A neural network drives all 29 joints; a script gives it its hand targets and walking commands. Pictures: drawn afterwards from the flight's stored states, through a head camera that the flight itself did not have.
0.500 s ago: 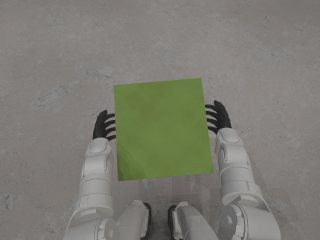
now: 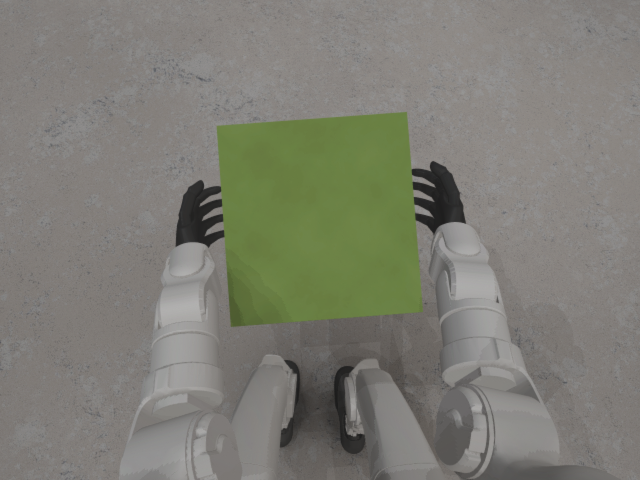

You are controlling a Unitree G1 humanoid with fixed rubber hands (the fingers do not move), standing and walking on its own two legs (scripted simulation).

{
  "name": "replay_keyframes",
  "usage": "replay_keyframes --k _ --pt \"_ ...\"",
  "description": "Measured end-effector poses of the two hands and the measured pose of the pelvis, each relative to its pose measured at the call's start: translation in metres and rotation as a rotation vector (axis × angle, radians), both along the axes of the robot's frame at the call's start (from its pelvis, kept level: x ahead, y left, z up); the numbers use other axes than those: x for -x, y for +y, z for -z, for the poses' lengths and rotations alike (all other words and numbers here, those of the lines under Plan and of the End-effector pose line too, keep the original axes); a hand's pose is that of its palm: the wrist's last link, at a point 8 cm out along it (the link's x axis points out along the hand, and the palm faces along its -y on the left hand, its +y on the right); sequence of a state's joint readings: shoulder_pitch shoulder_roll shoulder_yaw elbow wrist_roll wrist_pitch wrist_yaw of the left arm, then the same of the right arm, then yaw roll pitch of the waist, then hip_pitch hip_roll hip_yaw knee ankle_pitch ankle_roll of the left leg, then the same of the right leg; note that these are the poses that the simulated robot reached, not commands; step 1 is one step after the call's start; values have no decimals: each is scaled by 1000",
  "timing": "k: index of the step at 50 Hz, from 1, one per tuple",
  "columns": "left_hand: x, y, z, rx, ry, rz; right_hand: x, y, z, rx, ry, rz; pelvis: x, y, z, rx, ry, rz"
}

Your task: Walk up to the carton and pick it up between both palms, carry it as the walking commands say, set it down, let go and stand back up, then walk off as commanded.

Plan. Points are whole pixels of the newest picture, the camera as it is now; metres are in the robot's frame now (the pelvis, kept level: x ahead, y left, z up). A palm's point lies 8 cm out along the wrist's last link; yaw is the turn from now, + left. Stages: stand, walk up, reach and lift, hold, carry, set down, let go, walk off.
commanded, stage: set down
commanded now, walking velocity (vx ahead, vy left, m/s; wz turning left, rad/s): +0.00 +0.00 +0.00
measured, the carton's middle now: (318, 223) +0.43 +0.01 -0.16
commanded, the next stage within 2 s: none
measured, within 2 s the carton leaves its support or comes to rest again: neither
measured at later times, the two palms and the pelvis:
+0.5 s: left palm (206, 237) +0.40 +0.18 -0.16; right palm (420, 222) +0.43 -0.14 -0.15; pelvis -0.03 +0.00 -0.09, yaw +0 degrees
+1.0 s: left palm (223, 236) +0.43 +0.18 -0.25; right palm (406, 222) +0.46 -0.14 -0.24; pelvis -0.04 +0.01 -0.15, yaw +0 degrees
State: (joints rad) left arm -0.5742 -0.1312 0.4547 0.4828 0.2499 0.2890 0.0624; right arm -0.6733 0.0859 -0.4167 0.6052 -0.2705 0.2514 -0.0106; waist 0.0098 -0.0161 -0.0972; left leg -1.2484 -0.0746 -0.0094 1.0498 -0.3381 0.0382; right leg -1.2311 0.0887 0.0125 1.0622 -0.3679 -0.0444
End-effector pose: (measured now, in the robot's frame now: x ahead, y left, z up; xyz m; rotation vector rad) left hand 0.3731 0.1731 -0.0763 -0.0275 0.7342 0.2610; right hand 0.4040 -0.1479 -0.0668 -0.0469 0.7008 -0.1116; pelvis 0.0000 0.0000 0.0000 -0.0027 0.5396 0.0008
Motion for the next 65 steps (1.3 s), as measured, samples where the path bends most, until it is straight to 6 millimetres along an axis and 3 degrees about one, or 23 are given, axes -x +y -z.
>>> replay_keyframes --k 8,16,25,47,56,65 --pt "-9 -1 26 -14 -21 1 -7 -1 31 -23 -17 9 7 -4 27 -4 67 7" --pt "-17 8 46 1 -56 -18 -18 8 48 -14 -48 0 21 -7 56 -7 92 6" --pt "-30 9 82 1 -30 -4 -28 8 85 -9 -13 -2 34 -4 86 5 119 -1" --pt "-52 8 163 -13 -8 -6 -53 8 168 15 12 -33 39 7 144 2 204 2" --pt "-64 3 190 -13 -34 -15 -69 4 192 18 -16 -35 48 3 172 -9 206 10" --pt "-67 11 223 -42 -6 -15 -80 12 229 8 7 -66 51 -5 197 -20 217 4"
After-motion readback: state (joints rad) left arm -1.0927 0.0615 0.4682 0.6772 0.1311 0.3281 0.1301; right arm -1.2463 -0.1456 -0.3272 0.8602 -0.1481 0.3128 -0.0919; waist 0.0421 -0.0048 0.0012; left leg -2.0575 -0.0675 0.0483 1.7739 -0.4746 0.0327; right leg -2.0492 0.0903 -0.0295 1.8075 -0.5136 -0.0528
